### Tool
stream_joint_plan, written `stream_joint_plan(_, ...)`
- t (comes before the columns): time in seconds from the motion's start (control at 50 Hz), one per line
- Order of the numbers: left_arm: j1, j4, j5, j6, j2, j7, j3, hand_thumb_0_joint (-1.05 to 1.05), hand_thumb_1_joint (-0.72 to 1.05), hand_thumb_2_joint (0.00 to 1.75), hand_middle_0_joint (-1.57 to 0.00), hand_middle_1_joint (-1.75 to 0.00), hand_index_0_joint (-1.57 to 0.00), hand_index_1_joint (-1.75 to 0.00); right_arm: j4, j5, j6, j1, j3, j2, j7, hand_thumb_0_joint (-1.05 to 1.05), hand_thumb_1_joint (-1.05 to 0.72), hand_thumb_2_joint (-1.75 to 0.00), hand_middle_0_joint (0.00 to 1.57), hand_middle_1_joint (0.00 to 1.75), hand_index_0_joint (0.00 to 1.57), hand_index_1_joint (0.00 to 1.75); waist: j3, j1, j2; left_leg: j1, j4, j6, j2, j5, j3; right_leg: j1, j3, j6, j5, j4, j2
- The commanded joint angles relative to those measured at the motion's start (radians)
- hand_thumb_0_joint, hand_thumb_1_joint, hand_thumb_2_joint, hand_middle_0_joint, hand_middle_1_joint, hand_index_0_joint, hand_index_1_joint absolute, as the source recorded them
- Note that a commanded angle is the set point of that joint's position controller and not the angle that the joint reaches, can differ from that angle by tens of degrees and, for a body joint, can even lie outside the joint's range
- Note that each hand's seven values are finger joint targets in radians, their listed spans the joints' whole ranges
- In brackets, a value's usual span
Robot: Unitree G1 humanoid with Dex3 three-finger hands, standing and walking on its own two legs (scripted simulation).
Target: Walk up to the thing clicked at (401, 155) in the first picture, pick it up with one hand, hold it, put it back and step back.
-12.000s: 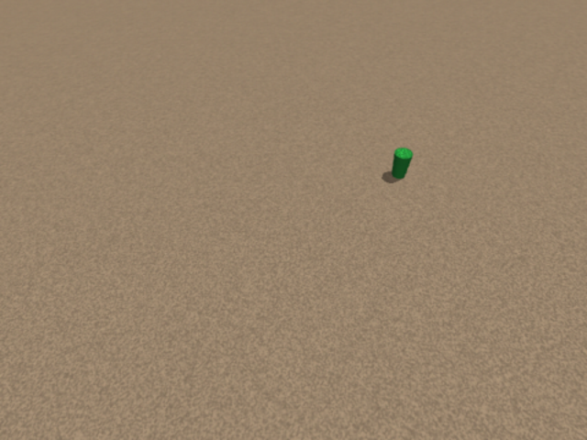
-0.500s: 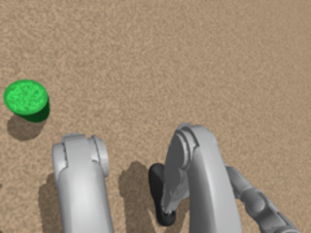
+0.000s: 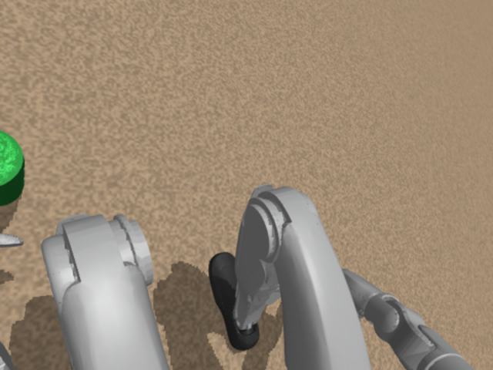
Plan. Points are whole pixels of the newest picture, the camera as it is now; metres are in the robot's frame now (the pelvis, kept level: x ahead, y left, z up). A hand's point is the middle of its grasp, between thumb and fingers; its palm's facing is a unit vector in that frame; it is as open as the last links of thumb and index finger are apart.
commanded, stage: close in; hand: left
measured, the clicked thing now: out of the picture +0.43 +0.29 -0.21
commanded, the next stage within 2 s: rest palm in 0.08 s
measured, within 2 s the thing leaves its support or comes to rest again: leaves its support in 1.42 s
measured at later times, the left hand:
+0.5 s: hand out of the picture +0.40 +0.29 -0.18, palm faces +0.41 -0.91 +0.01, open 14.7 cm
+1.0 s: hand out of the picture +0.42 +0.29 -0.18, palm faces +0.43 -0.90 +0.00, open 11.1 cm
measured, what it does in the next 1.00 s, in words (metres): stands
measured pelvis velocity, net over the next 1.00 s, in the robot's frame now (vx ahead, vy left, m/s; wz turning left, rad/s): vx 0.00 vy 0.00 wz -0.04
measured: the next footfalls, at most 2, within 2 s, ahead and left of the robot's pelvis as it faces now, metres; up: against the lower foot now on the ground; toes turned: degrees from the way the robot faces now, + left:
none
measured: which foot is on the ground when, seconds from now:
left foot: down 0.00-1.00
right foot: down 0.00-1.00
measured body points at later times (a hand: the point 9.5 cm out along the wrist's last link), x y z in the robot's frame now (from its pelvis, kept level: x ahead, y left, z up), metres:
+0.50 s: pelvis +0.00 +0.00 +0.00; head +0.22 +0.20 +0.34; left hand +0.38 +0.34 -0.18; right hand +0.18 -0.24 -0.03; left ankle +0.09 +0.12 -0.24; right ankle +0.15 -0.14 -0.24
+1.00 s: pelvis +0.00 +0.00 +0.00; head +0.23 +0.19 +0.33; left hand +0.39 +0.33 -0.18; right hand +0.17 -0.24 -0.03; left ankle +0.09 +0.12 -0.24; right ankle +0.15 -0.14 -0.24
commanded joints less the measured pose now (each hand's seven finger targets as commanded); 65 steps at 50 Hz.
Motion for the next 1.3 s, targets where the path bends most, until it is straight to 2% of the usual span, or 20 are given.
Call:
stream_joint_plan(0.0,-0.185,-0.113,0.013,-0.092,0.142,0.059,-0.033,0.0,-0.54,0.13,-0.05,-0.1,-0.07,-0.09,-0.042,-0.007,0.011,-0.006,-0.12,-0.346,-0.009,0.0,-0.9,-0.9,0.2,0.3,0.2,0.3,-0.499,-0.098,0.494,0.357,-0.383,-0.03,0.064,0.008,0.077,0.184,-0.15,-0.062,0.058,-0.15,0.019)
stream_joint_plan(0.02,-0.199,-0.109,0.021,-0.098,0.134,0.068,-0.049,0.0,-0.56,0.12,-0.05,-0.1,-0.07,-0.08,-0.038,-0.01,0.013,-0.009,-0.119,-0.35,-0.007,0.0,-0.9,-0.9,0.2,0.3,0.2,0.3,-0.497,-0.112,0.505,0.371,-0.388,-0.035,0.065,0.012,0.067,0.178,-0.156,-0.062,0.064,-0.143,0.017)
stream_joint_plan(0.06,-0.184,-0.102,0.028,-0.109,0.153,0.087,-0.043,0.0,-0.53,0.13,-0.06,-0.1,-0.07,-0.09,-0.045,-0.011,0.018,-0.009,-0.11,-0.348,-0.002,0.0,-0.9,-0.9,0.2,0.3,0.2,0.3,-0.493,-0.099,0.497,0.358,-0.384,-0.032,0.063,0.022,0.066,0.193,-0.156,-0.062,0.069,-0.144,0.022)
stream_joint_plan(0.08,-0.178,-0.098,0.035,-0.113,0.141,0.096,-0.055,0.0,-0.53,0.13,-0.05,-0.1,-0.07,-0.09,-0.044,-0.013,0.021,-0.013,-0.111,-0.351,-0.001,0.0,-0.9,-0.9,0.2,0.3,0.2,0.3,-0.491,-0.107,0.5,0.376,-0.387,-0.037,0.066,0.036,0.06,0.19,-0.16,-0.061,0.081,-0.138,0.02)
stream_joint_plan(0.2,-0.169,-0.106,0.041,-0.143,0.177,0.149,-0.032,0.0,-0.44,0.19,-0.09,-0.09,-0.07,-0.11,-0.047,-0.02,0.026,-0.022,-0.093,-0.349,0.004,0.0,-0.89,-0.9,0.2,0.3,0.2,0.3,-0.499,-0.099,0.513,0.377,-0.376,-0.036,0.068,0.071,0.058,0.225,-0.163,-0.06,0.114,-0.138,0.028)
stream_joint_plan(0.26,-0.169,-0.101,0.057,-0.15,0.174,0.167,-0.043,0.0,-0.4,0.22,-0.08,-0.09,-0.06,-0.12,-0.045,-0.026,0.033,-0.022,-0.091,-0.35,0.006,0.0,-0.88,-0.9,0.2,0.3,0.2,0.3,-0.489,-0.104,0.532,0.394,-0.382,-0.04,0.074,0.077,0.053,0.216,-0.164,-0.061,0.119,-0.134,0.029)
stream_joint_plan(0.3,-0.183,-0.098,0.057,-0.153,0.165,0.176,-0.047,0.0,-0.24,0.31,-0.21,-0.21,-0.19,-0.23,-0.043,-0.029,0.033,-0.023,-0.087,-0.348,0.006,0.0,-0.88,-0.9,0.2,0.3,0.2,0.3,-0.494,-0.122,0.52,0.383,-0.366,-0.036,0.071,0.073,0.06,0.234,-0.165,-0.058,0.125,-0.146,0.032)
stream_joint_plan(0.4,-0.188,-0.102,0.055,-0.159,0.16,0.187,-0.067,0.0,0.04,0.41,-0.3,-0.28,-0.28,-0.3,-0.031,-0.034,0.034,-0.018,-0.077,-0.343,0.006,0.0,-0.87,-0.9,0.2,0.3,0.2,0.3,-0.523,-0.131,0.522,0.402,-0.349,-0.034,0.072,0.119,0.061,0.262,-0.166,-0.056,0.169,-0.146,0.04)
stream_joint_plan(0.46,-0.193,-0.094,0.062,-0.155,0.159,0.189,-0.079,0.0,0.17,0.47,-0.36,-0.33,-0.33,-0.35,-0.029,-0.032,0.038,-0.025,-0.08,-0.351,0.005,0.0,-0.87,-0.9,0.2,0.3,0.2,0.3,-0.485,-0.134,0.529,0.394,-0.368,-0.039,0.076,0.095,0.05,0.236,-0.173,-0.058,0.149,-0.144,0.036)
stream_joint_plan(0.6,-0.196,-0.082,0.06,-0.149,0.169,0.207,-0.073,0.0,0.3,0.57,-0.48,-0.45,-0.45,-0.47,-0.031,-0.035,0.045,-0.025,-0.07,-0.348,0.007,0.0,-0.87,-0.9,0.2,0.3,0.2,0.3,-0.507,-0.134,0.521,0.406,-0.359,-0.039,0.077,0.125,0.046,0.261,-0.178,-0.057,0.173,-0.148,0.04)
stream_joint_plan(0.68,-0.226,-0.082,0.055,-0.149,0.194,0.228,-0.06,0.0,0.3,0.67,-0.6,-0.58,-0.57,-0.6,-0.038,-0.033,0.046,-0.031,-0.066,-0.346,0.006,0.0,-0.87,-0.9,0.2,0.3,0.2,0.3,-0.481,-0.135,0.489,0.358,-0.352,-0.026,0.075,0.067,0.056,0.254,-0.172,-0.057,0.13,-0.17,0.043)
stream_joint_plan(0.76,-0.241,-0.077,0.068,-0.152,0.194,0.233,-0.07,0.0,0.29,0.78,-0.74,-0.73,-0.71,-0.75,-0.033,-0.037,0.046,-0.034,-0.063,-0.342,0.004,0.0,-0.88,-0.9,0.2,0.3,0.2,0.3,-0.483,-0.145,0.499,0.365,-0.351,-0.027,0.079,0.062,0.056,0.252,-0.171,-0.056,0.131,-0.172,0.044)
stream_joint_plan(0.9,-0.244,-0.062,0.079,-0.159,0.163,0.229,-0.108,0.0,0.33,0.97,-0.95,-0.96,-0.93,-0.98,-0.036,-0.043,0.047,-0.033,-0.059,-0.346,0.009,0.0,-0.89,-0.9,0.2,0.3,0.2,0.3,-0.483,-0.165,0.485,0.371,-0.355,-0.03,0.077,0.066,0.042,0.253,-0.185,-0.056,0.137,-0.168,0.045)
stream_joint_plan(0.92,-0.225,-0.067,0.077,-0.159,0.161,0.227,-0.109,0.0,0.31,0.98,-0.97,-0.98,-0.95,-1.01,-0.036,-0.041,0.045,-0.04,-0.064,-0.346,0.009,0.0,-0.89,-0.9,0.2,0.3,0.2,0.3,-0.475,-0.146,0.493,0.375,-0.357,-0.03,0.077,0.062,0.047,0.243,-0.18,-0.057,0.134,-0.169,0.045)
stream_joint_plan(0.94,-0.239,-0.065,0.076,-0.159,0.119,0.221,-0.149,0.0,0.3,1.0,-0.98,-1.0,-0.96,-1.03,-0.035,-0.041,0.045,-0.041,-0.059,-0.34,0.012,0.0,-0.89,-0.9,0.2,0.3,0.2,0.3,-0.466,-0.16,0.496,0.371,-0.356,-0.03,0.075,0.06,0.047,0.248,-0.181,-0.056,0.135,-0.171,0.043)
stream_joint_plan(0.96,-0.231,-0.067,0.076,-0.158,0.133,0.224,-0.128,0.0,0.29,1.01,-1.0,-1.02,-0.98,-1.05,-0.037,-0.041,0.044,-0.043,-0.065,-0.349,0.011,0.0,-0.89,-0.9,0.2,0.3,0.2,0.3,-0.471,-0.157,0.494,0.384,-0.36,-0.033,0.077,0.071,0.041,0.245,-0.183,-0.055,0.144,-0.168,0.042)
stream_joint_plan(1.12,-0.227,-0.107,0.064,-0.152,0.13,0.21,-0.15,0.0,0.18,1.17,-1.11,-1.22,-1.09,-1.26,-0.019,-0.034,0.05,-0.033,-0.064,-0.348,0.013,0.0,-0.91,-0.91,0.2,0.3,0.2,0.3,-0.486,-0.146,0.525,0.41,-0.367,-0.038,0.077,0.09,0.039,0.252,-0.178,-0.057,0.155,-0.166,0.039)
stream_joint_plan(1.18,-0.232,-0.166,0.066,-0.144,0.165,0.215,-0.126,0.0,0.14,1.2,-1.16,-1.27,-1.13,-1.31,-0.026,-0.029,0.055,-0.027,-0.071,-0.349,0.015,0.0,-0.91,-0.91,0.2,0.3,0.2,0.3,-0.519,-0.125,0.564,0.438,-0.387,-0.045,0.08,0.102,0.034,0.25,-0.176,-0.061,0.157,-0.16,0.036)
stream_joint_plan(1.2,-0.217,-0.173,0.065,-0.136,0.145,0.217,-0.122,0.0,0.15,1.23,-1.16,-1.29,-1.14,-1.33,-0.025,-0.027,0.059,-0.024,-0.08,-0.348,0.016,0.0,-0.91,-0.91,0.2,0.3,0.2,0.3,-0.527,-0.121,0.573,0.464,-0.393,-0.05,0.081,0.121,0.034,0.252,-0.176,-0.06,0.168,-0.156,0.031)
stream_joint_plan(1.28,-0.246,-0.314,0.066,-0.116,0.17,0.235,-0.096,0.0,0.11,1.24,-1.2,-1.32,-1.17,-1.36,-0.022,-0.023,0.061,0.003,-0.098,-0.333,0.021,0.0,-0.9,-0.91,0.2,0.3,0.2,0.3,-0.601,-0.103,0.628,0.482,-0.384,-0.05,0.076,0.188,0.06,0.281,-0.157,-0.067,0.218,-0.158,0.034)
